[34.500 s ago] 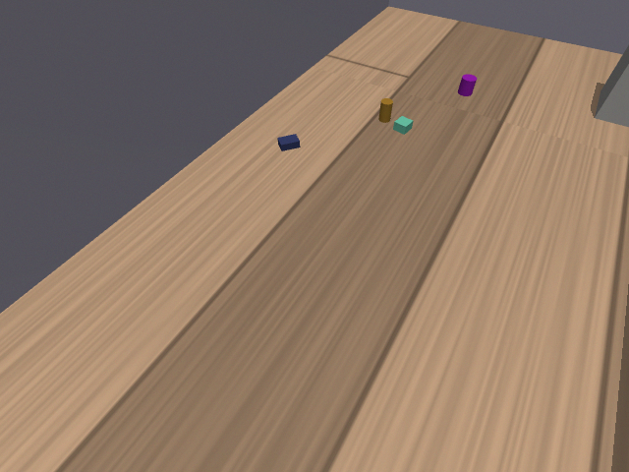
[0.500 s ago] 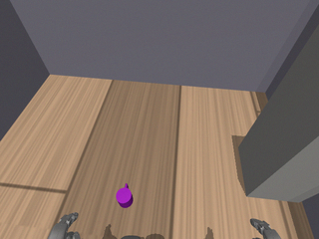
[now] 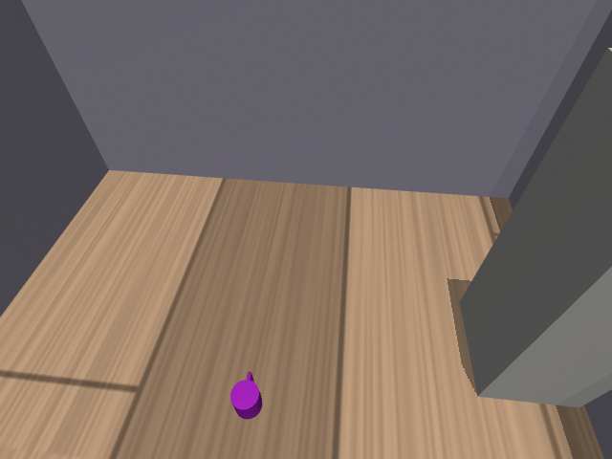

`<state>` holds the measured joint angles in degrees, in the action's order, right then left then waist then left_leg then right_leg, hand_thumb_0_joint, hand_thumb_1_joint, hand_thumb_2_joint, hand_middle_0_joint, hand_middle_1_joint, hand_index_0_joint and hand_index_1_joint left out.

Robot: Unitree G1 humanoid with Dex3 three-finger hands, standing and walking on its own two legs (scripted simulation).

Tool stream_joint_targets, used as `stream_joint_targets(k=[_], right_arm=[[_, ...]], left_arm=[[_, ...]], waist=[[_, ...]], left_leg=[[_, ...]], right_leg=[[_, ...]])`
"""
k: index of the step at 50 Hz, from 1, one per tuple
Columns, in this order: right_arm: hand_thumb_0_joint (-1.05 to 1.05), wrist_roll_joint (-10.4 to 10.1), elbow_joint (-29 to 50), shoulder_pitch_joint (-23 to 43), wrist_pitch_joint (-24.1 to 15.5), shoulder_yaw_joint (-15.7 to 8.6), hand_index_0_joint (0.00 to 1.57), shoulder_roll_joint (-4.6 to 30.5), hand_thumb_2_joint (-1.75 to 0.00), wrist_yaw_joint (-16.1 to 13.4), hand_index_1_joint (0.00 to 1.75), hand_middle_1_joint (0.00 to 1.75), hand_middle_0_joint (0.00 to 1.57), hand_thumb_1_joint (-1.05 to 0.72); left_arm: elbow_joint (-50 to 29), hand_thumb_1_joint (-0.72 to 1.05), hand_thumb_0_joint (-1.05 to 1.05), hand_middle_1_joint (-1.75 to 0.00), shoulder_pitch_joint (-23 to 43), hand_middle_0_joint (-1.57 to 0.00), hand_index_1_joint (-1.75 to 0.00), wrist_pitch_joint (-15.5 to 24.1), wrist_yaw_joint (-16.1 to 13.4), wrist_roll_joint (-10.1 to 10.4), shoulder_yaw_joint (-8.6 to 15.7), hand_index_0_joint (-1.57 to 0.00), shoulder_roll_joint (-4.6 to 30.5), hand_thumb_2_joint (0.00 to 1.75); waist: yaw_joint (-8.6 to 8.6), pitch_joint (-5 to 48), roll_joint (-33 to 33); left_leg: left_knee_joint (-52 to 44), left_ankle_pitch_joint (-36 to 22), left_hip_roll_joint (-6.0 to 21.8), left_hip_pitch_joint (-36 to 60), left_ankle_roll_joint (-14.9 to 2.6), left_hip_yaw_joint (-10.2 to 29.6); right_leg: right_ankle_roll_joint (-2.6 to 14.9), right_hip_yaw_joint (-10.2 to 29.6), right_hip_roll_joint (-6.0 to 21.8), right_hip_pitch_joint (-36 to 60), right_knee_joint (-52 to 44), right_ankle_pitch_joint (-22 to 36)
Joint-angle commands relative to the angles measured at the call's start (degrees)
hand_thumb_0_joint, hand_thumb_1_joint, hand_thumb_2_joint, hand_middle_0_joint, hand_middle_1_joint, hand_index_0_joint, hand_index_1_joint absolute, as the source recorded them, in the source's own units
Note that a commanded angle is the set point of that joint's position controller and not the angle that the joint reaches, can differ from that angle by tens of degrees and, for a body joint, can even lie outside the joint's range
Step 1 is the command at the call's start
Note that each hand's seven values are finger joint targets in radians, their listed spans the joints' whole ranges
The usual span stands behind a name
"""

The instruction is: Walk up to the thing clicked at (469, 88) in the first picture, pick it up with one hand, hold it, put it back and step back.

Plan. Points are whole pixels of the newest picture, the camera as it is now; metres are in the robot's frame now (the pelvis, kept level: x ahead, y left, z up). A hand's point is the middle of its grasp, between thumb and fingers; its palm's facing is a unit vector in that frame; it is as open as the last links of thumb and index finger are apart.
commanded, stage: stand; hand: left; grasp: from above
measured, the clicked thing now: (247, 393) +0.42 +0.22 -0.73
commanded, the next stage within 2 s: step back in 1.44 s
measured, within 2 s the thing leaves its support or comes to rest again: neither
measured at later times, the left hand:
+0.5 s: hand out of the picture +0.05 +0.23 -0.16, palm faces +0.02 -0.94 -0.33, open 7.4 cm
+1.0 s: hand out of the picture +0.08 +0.23 -0.15, palm faces +0.02 -0.95 -0.33, open 7.4 cm
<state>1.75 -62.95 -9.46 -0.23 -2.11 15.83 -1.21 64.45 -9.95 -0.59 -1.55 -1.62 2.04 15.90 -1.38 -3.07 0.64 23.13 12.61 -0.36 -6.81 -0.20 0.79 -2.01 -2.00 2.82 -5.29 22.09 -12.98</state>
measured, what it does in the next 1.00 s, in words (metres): stands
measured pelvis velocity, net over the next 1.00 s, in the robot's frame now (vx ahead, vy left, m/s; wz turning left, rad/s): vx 0.00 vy -0.02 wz -0.01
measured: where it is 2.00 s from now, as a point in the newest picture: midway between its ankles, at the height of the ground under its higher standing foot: outside the picture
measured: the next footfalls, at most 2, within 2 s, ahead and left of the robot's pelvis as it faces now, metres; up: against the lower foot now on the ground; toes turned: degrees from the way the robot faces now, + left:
none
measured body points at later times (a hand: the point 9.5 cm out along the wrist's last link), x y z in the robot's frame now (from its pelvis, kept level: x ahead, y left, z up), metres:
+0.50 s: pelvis +0.00 -0.01 +0.00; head +0.00 -0.02 +0.45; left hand +0.04 +0.28 -0.14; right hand +0.05 -0.30 -0.14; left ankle +0.00 +0.12 -0.74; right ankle -0.01 -0.14 -0.74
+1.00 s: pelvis +0.00 -0.02 +0.00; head +0.00 -0.02 +0.45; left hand +0.08 +0.27 -0.13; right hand +0.07 -0.31 -0.13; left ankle +0.00 +0.12 -0.74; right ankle -0.01 -0.14 -0.74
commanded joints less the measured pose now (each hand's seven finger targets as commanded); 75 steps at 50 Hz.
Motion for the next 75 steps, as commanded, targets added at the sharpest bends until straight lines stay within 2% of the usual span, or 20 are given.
stream_joint_targets(k=[1,2,6,9,13,19,20,22,27,31,37,41,44,51,62,64,68,71,72,75], right_arm=[[0.00,-0.2,2.7,2.0,-1.2,-1.9,0.20,10.9,-0.90,-1.0,0.30,0.30,0.20,-0.90],[0.00,-0.2,2.7,2.4,-1.2,-1.7,0.20,10.8,-0.90,-0.9,0.30,0.30,0.20,-0.90],[0.00,-0.2,2.0,2.5,-1.1,-1.5,0.20,11.1,-0.90,-0.8,0.30,0.30,0.20,-0.90],[0.00,-0.2,1.7,2.8,-1.1,-1.4,0.20,11.6,-0.90,-0.7,0.30,0.30,0.20,-0.90],[0.00,-0.2,1.5,2.9,-1.1,-1.2,0.20,12.0,-0.90,-0.6,0.30,0.30,0.20,-0.90],[0.00,-0.4,1.2,3.0,-1.3,-0.8,0.20,12.0,-0.90,-0.4,0.30,0.30,0.20,-0.90],[0.00,-0.4,1.2,2.9,-1.3,-0.8,0.20,12.3,-0.90,-0.4,0.30,0.30,0.20,-0.90],[0.00,-0.4,1.2,3.1,-1.4,-0.7,0.20,12.3,-0.90,-0.4,0.30,0.30,0.20,-0.90],[0.00,-0.5,0.7,2.7,-1.5,-0.4,0.20,12.5,-0.90,-0.5,0.30,0.30,0.20,-0.90],[0.00,-0.6,0.8,3.4,-1.4,-0.4,0.20,13.0,-0.90,-0.5,0.30,0.30,0.20,-0.90],[0.00,-0.7,0.7,3.2,-1.5,-0.3,0.20,13.3,-0.90,-0.5,0.30,0.30,0.20,-0.90],[0.00,-0.7,0.4,3.7,-1.4,-0.1,0.20,13.2,-0.90,-0.5,0.30,0.30,0.20,-0.90],[0.00,-0.7,0.7,4.3,-1.4,-0.2,0.20,13.6,-0.90,-0.4,0.30,0.30,0.20,-0.90],[0.00,-0.8,0.6,4.4,-1.5,-0.3,0.20,14.0,-0.90,-0.1,0.30,0.30,0.20,-0.90],[0.00,-0.7,0.7,4.4,-1.7,-0.2,0.20,14.3,-0.90,0.1,0.30,0.30,0.20,-0.90],[0.00,-0.8,0.6,4.6,-1.7,-0.1,0.20,14.2,-0.90,0.2,0.30,0.30,0.20,-0.90],[0.00,-0.9,0.5,4.5,-1.6,-0.2,0.20,14.9,-0.90,0.1,0.30,0.30,0.20,-0.90],[0.00,-0.8,0.3,4.1,-1.6,-0.2,0.20,14.7,-0.90,0.1,0.30,0.30,0.20,-0.90],[0.00,-1.1,1.8,6.7,-0.4,-1.3,0.20,17.9,-0.90,0.5,0.30,0.30,0.20,-0.90],[0.00,-2.0,3.7,4.3,0.5,-1.7,0.20,16.8,-0.90,0.7,0.30,0.30,0.20,-0.90]], left_arm=[[-2.3,0.90,0.00,-0.30,1.9,-0.20,-0.30,1.4,-1.0,-0.1,2.1,-0.20,10.5,0.90],[-2.2,0.90,0.00,-0.30,2.1,-0.20,-0.30,1.5,-0.9,-0.1,2.0,-0.20,10.7,0.90],[-1.5,0.90,0.00,-0.30,2.8,-0.20,-0.30,1.3,-0.8,0.1,2.0,-0.20,11.2,0.90],[-1.2,0.90,0.00,-0.30,3.1,-0.20,-0.30,1.4,-0.7,0.2,1.9,-0.20,11.1,0.90],[-1.0,0.90,0.00,-0.30,3.5,-0.20,-0.30,1.3,-0.4,0.2,2.1,-0.20,11.7,0.90],[-0.5,0.90,0.00,-0.30,3.6,-0.20,-0.30,1.5,-0.2,0.3,1.9,-0.20,11.9,0.90],[-0.5,0.90,0.00,-0.30,3.9,-0.20,-0.30,1.5,-0.1,0.3,1.9,-0.20,12.1,0.90],[-0.7,0.90,0.00,-0.30,4.1,-0.20,-0.30,1.7,-0.2,0.4,1.9,-0.20,12.2,0.90],[-0.4,0.90,0.00,-0.30,4.2,-0.20,-0.30,1.8,-0.1,0.6,1.9,-0.20,12.6,0.90],[-0.5,0.90,0.00,-0.30,4.6,-0.20,-0.30,1.8,-0.1,0.6,1.9,-0.20,12.7,0.90],[-1.0,0.90,0.00,-0.30,5.3,-0.20,-0.30,2.0,-0.1,0.8,2.0,-0.20,13.0,0.90],[-0.8,0.90,0.00,-0.30,5.4,-0.20,-0.30,1.9,0.0,0.7,1.8,-0.20,13.0,0.90],[-1.4,0.90,0.00,-0.30,6.0,-0.20,-0.30,2.1,0.0,0.8,1.8,-0.20,13.2,0.90],[-1.4,0.90,0.00,-0.30,6.0,-0.20,-0.30,2.1,0.4,0.8,1.8,-0.20,13.7,0.90],[-1.8,0.90,0.00,-0.30,6.4,-0.20,-0.30,2.3,0.5,0.9,1.7,-0.20,14.3,0.90],[-1.6,0.90,0.00,-0.30,5.9,-0.20,-0.30,2.3,0.6,1.0,1.6,-0.20,14.1,0.90],[-1.9,0.90,0.00,-0.30,6.2,-0.20,-0.30,2.4,0.6,1.0,1.5,-0.20,14.4,0.90],[-1.8,0.90,0.00,-0.30,6.0,-0.20,-0.30,2.3,0.6,1.0,1.4,-0.20,14.7,0.90],[-3.3,0.90,0.00,-0.30,5.2,-0.20,-0.30,1.8,0.4,2.1,3.7,-0.20,19.2,0.90],[-6.2,0.90,0.00,-0.30,4.2,-0.20,-0.30,1.5,-0.1,2.2,4.3,-0.20,19.0,0.90]], waist=[[0.40,1.5,-0.7],[0.40,1.5,-0.8],[0.65,0.6,-0.2],[0.51,0.3,-0.1],[0.56,-0.2,0.9],[0.75,0.1,-0.4],[1.02,0.2,0.1],[0.83,1.7,-0.4],[1.09,2.7,-0.5],[1.13,2.6,-1.0],[1.32,4.4,-0.3],[1.34,2.5,-1.0],[1.22,3.5,-0.7],[1.32,2.6,0.2],[1.40,3.7,-0.5],[1.27,2.5,-0.6],[1.30,4.0,0.0],[1.39,3.5,-0.9],[1.30,-3.2,-1.3],[1.98,4.4,-2.7]], left_leg=[[-5.4,-8.6,5.9,0.0,-1.20,5.2],[-5.4,-9.7,5.9,0.4,-1.20,5.2],[-6.8,-5.6,5.8,-0.5,-0.86,5.2],[-6.9,-5.8,6.1,-1.0,-1.09,5.1],[-8.2,-1.3,6.0,-2.9,-1.14,5.5],[-7.5,-3.8,6.0,-1.1,-0.83,5.1],[-7.5,-2.7,6.0,-1.5,-0.90,5.0],[-7.1,-6.8,6.6,-0.4,-1.03,5.1],[-6.5,-9.5,6.7,0.1,-1.08,4.5],[-6.5,-9.8,6.8,0.9,-0.95,4.5],[-5.7,-14.8,7.3,1.6,-0.95,4.2],[-6.8,-11.5,7.1,0.6,-0.55,4.2],[-6.3,-12.2,7.4,0.7,-0.86,4.1],[-7.6,-8.6,7.2,0.2,-0.75,4.2],[-7.4,-10.6,7.8,0.4,-1.00,4.3],[-7.9,-9.3,7.4,0.3,-0.71,4.5],[-7.2,-10.8,7.7,0.7,-0.87,4.4],[-7.7,-9.8,7.7,0.5,-0.64,4.5],[-1.2,-17.4,6.2,-4.2,-1.74,4.9],[6.5,-18.1,4.4,-3.4,-2.23,2.8]], right_leg=[[2.10,4.2,3.9,-0.3,-5.0,5.9],[2.07,4.1,3.9,-0.6,-5.4,6.6],[2.10,4.2,3.7,-0.7,-5.8,4.3],[2.21,4.4,4.0,-0.2,-6.1,5.1],[2.34,4.4,3.7,-0.2,-6.0,3.3],[2.33,4.8,3.8,-1.5,-6.8,2.8],[2.45,5.0,3.9,-1.3,-6.7,3.2],[2.64,5.1,4.2,-0.5,-6.3,5.4],[2.61,5.3,4.4,0.9,-6.2,8.9],[2.33,5.0,4.1,0.0,-6.7,8.0],[2.41,5.2,4.7,1.9,-5.7,14.0],[2.26,5.0,4.4,0.8,-6.6,10.4],[2.36,5.1,4.6,1.7,-6.8,11.2],[2.53,5.2,4.5,0.4,-7.4,7.6],[2.90,5.2,4.7,1.4,-6.6,9.6],[2.62,5.0,4.5,0.1,-7.1,7.7],[2.82,5.4,4.8,1.4,-6.9,9.7],[2.92,5.4,4.8,1.0,-7.0,8.2],[3.31,6.8,4.3,-4.6,-2.7,18.8],[6.93,7.8,6.4,-2.2,0.1,23.6]])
